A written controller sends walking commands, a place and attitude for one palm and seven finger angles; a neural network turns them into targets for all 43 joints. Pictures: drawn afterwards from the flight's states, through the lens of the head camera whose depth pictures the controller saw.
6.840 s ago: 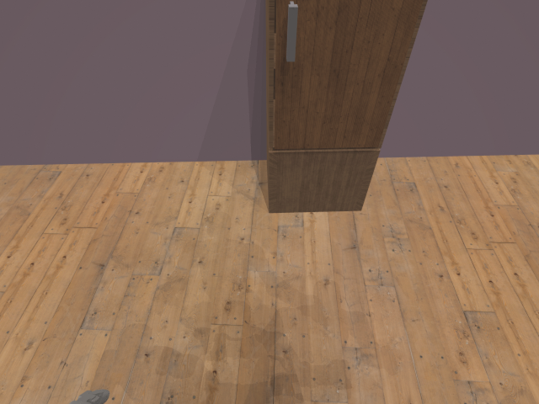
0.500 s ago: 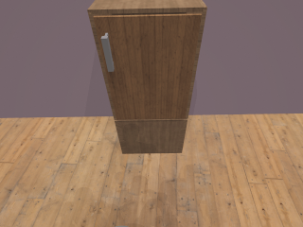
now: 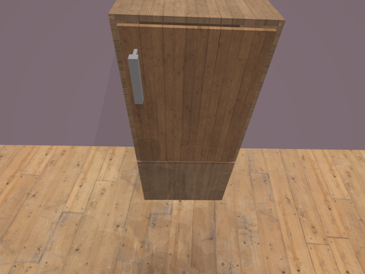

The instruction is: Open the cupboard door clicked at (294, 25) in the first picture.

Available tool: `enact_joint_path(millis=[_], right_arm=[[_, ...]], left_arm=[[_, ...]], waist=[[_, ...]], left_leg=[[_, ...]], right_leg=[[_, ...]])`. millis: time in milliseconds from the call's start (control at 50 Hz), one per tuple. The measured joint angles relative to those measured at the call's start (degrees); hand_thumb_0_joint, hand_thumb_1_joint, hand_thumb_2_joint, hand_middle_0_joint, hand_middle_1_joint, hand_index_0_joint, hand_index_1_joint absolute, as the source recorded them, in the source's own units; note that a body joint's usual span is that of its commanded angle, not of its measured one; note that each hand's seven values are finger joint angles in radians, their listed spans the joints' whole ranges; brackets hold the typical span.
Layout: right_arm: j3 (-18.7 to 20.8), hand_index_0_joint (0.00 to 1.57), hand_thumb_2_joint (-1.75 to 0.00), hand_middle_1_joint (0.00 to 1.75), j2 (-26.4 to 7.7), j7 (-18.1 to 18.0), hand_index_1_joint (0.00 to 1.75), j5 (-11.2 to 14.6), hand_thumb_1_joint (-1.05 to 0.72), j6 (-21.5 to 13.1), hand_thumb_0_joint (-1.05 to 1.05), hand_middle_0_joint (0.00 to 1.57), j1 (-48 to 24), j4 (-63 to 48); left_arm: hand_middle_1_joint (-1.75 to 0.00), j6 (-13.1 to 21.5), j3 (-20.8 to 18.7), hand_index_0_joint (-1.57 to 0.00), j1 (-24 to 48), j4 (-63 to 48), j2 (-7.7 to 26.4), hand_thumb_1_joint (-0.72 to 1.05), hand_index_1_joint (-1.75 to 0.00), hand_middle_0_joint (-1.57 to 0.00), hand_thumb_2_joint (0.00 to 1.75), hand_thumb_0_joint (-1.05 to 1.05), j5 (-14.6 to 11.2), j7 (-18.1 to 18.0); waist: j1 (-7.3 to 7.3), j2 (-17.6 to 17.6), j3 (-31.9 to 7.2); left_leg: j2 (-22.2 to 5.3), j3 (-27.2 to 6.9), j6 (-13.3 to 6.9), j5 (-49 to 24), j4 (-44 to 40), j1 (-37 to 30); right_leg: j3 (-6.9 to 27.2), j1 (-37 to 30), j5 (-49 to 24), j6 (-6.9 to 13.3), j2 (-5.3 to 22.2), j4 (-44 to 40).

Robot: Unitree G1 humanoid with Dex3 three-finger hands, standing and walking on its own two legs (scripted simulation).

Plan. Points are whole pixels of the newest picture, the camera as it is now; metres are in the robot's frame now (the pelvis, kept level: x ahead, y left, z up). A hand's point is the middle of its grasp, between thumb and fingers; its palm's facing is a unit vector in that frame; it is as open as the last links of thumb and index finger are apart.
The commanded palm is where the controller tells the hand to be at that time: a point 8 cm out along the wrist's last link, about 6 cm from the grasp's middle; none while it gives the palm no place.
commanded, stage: come to a stop and stand still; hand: left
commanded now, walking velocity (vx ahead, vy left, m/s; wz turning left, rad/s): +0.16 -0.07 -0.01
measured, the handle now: (137, 77) +0.61 +0.18 +0.11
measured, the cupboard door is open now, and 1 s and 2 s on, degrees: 0 0 0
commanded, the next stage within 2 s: look again from close up in 1.74 s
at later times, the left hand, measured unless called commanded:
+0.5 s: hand out of the picture +0.12 +0.18 -0.19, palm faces +0.08 -0.98 -0.19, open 7.3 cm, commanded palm none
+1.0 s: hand out of the picture -0.01 +0.15 -0.17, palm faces +0.02 -0.98 -0.18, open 7.4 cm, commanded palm none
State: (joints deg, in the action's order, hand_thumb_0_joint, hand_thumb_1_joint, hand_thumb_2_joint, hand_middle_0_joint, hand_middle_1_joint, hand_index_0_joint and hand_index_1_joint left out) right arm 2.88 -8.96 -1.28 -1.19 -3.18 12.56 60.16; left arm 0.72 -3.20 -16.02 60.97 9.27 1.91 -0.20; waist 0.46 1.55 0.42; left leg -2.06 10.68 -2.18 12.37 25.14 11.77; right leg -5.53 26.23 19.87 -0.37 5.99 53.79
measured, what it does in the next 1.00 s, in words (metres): steps on the spot: right foot, then left foot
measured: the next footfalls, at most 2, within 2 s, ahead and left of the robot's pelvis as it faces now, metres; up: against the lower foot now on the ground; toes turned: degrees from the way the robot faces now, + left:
right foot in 0.16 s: +0.15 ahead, -0.14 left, +0.00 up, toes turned -7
left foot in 0.46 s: +0.12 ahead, +0.08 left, +0.00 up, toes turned +5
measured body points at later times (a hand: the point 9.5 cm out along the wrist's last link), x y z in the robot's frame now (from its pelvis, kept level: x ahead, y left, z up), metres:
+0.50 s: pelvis +0.05 +0.00 -0.01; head +0.08 +0.01 +0.44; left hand +0.12 +0.23 -0.17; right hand +0.08 -0.24 -0.17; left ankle +0.05 +0.10 -0.74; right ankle +0.11 -0.13 -0.74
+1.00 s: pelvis +0.01 -0.01 +0.00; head +0.00 -0.01 +0.45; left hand +0.00 +0.20 -0.16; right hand +0.02 -0.24 -0.16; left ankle +0.05 +0.10 -0.74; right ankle +0.00 -0.12 -0.74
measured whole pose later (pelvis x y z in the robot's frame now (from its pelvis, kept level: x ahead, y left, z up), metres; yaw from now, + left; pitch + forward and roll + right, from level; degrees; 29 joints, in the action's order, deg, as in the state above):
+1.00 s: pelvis +0.01 -0.01 +0.00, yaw +0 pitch -2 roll +1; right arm 1.3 -9.4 -1.2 -0.1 0.6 14.1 64.5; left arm -0.5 0.5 -17.7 65.2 7.2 1.0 -1.7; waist -0.2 -0.3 1.0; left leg -1.1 7.3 -1.3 8.6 22.2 11.5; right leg -2.6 8.2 14.7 0.0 1.5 25.1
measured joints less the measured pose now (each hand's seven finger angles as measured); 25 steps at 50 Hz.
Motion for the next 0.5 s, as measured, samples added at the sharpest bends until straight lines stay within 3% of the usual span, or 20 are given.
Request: enact_joint_path(millis=[100, 160, 240, 380, 460, 500], right_arm=[[0.0, 0.20, -0.90, 0.30, 0.1, 0.5, 0.30, -0.3, -0.93, 1.5, 0.00, 0.20, 3.0, 1.7], [-0.5, 0.20, -0.90, 0.30, 0.5, 0.4, 0.30, 0.1, -0.92, 2.2, 0.00, 0.20, 4.7, 3.1], [-0.8, 0.20, -0.90, 0.30, 0.1, 0.1, 0.30, 0.8, -0.91, 4.0, 0.00, 0.20, 4.9, 4.3], [-0.2, 0.20, -0.90, 0.30, 0.5, -0.4, 0.30, 1.1, -0.91, 5.8, 0.01, 0.20, 2.7, 3.1], [0.3, 0.20, -0.90, 0.30, -0.1, -0.3, 0.30, 1.0, -0.91, 5.6, 0.01, 0.20, 0.9, 1.1], [0.3, 0.20, -0.90, 0.30, 0.2, -0.2, 0.30, 0.6, -0.91, 5.1, 0.01, 0.20, 0.4, 0.4]], left_arm=[[-0.29, 0.1, -0.2, -0.19, 3.9, -2.6, 1.4, 0.93, -0.30, -0.20, 0.90, 0.01, 0.0, 0.2], [-0.29, 1.3, 0.4, -0.19, 4.7, -3.0, 1.8, 0.92, -0.30, -0.20, 0.90, 0.01, -0.1, -0.3], [-0.29, 1.3, 2.1, -0.19, 5.9, -1.7, -0.4, 0.92, -0.30, -0.20, 0.90, 0.00, -0.6, -0.8], [-0.30, -0.4, 1.2, -0.20, 9.2, -2.5, -1.9, 0.93, -0.30, -0.20, 0.90, -0.01, -0.5, -2.0], [-0.30, -1.8, 0.5, -0.20, 9.2, -2.9, -0.9, 0.92, -0.30, -0.20, 0.90, -0.01, -0.4, -2.0], [-0.30, -2.8, 0.1, -0.20, 8.4, -2.6, 0.2, 0.92, -0.30, -0.20, 0.90, 0.00, -0.7, -1.8]], waist=[[-1.27, -1.3, 0.0], [-1.36, -1.3, 0.3], [-2.49, -4.3, 0.9], [-1.10, -2.9, 4.1], [-0.74, -1.6, 5.0], [-0.50, 0.2, 4.9]], left_leg=[[-0.3, -0.4, 1.3, 2.6, 0.4, -2.8], [-0.6, -0.3, 2.9, 6.5, 4.8, -3.0], [-1.7, -3.9, 3.5, 12.7, 9.0, -1.6], [0.4, -7.0, 4.2, 16.0, 16.6, 4.1], [0.6, -6.4, 4.0, 8.0, 9.6, 3.3], [1.3, -5.0, 1.7, 3.5, 8.4, 2.7]], right_leg=[[-0.2, -3.1, -3.0, -0.5, -0.5, -13.1], [0.1, -7.5, -10.9, -0.1, -1.0, -22.0], [-1.8, -8.8, -6.6, 2.0, -2.8, -21.6], [-2.9, -8.9, -7.5, 1.9, -1.9, -23.1], [-2.6, -7.6, -7.6, 0.7, -1.1, -21.3], [-1.3, -6.7, -6.4, 0.0, -0.4, -19.2]])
